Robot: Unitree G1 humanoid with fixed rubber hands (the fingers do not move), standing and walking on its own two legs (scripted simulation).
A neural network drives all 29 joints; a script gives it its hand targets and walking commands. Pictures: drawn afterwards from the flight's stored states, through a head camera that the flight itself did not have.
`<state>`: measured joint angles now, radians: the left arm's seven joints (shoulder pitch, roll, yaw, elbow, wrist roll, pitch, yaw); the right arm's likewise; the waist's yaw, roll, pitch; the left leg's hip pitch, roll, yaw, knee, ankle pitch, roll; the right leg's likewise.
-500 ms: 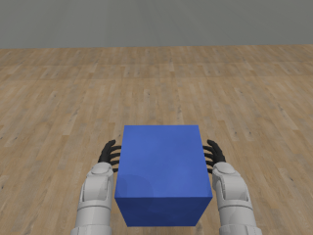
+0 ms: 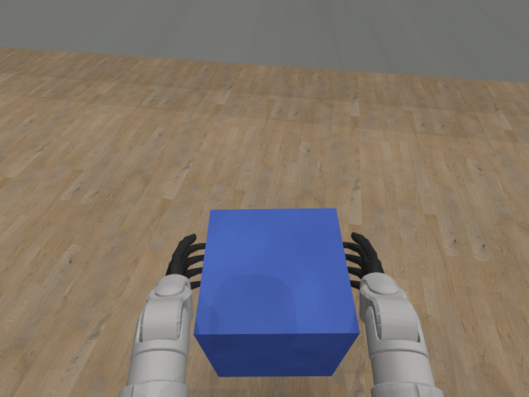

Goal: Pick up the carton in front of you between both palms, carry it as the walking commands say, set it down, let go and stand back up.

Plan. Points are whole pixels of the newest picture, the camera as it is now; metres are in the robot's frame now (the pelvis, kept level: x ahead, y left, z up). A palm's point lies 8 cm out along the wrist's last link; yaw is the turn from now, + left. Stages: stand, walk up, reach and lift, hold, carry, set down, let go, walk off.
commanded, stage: set down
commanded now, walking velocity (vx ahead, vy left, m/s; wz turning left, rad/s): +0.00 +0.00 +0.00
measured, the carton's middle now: (274, 297) +0.30 +0.00 -0.05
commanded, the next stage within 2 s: none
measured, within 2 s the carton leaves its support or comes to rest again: neither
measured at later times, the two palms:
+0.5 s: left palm (222, 295) +0.35 +0.10 -0.15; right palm (367, 308) +0.32 -0.19 -0.15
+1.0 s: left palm (242, 300) +0.41 +0.07 -0.28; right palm (364, 316) +0.36 -0.22 -0.28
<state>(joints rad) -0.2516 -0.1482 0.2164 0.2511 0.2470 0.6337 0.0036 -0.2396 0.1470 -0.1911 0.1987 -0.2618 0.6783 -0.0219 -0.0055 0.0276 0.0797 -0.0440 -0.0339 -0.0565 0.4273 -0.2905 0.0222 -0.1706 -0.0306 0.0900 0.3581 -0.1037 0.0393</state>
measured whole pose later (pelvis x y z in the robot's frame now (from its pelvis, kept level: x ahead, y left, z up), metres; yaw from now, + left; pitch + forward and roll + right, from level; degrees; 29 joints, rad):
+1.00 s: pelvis -0.06 -0.03 -0.19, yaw +6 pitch +45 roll +2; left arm -0.92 -0.05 0.39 0.75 0.23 0.24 0.05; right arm -0.79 0.08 -0.53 0.54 -0.28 0.28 -0.01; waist -0.11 0.09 -0.22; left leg -1.70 -0.14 -0.10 1.46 -0.55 -0.05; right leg -1.82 0.04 0.14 1.37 -0.34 0.08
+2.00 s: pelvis -0.10 -0.04 -0.36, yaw +10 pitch +46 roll +1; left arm -1.51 0.16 0.12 1.08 0.07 0.23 0.18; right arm -1.24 -0.14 -0.62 0.78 -0.19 0.25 0.00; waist -0.23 0.09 0.19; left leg -2.22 -0.25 -0.11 2.05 -0.63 -0.11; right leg -2.32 0.01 0.11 1.94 -0.42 0.10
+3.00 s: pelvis -0.10 -0.03 -0.39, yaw +8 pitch +40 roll -2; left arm -1.60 0.26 -0.06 1.21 -0.05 0.11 0.09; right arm -1.37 -0.29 -0.57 1.18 -0.07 0.03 0.04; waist -0.22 0.07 0.36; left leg -2.23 -0.18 -0.07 2.17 -0.64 -0.06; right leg -2.30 -0.06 0.07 2.03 -0.43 0.08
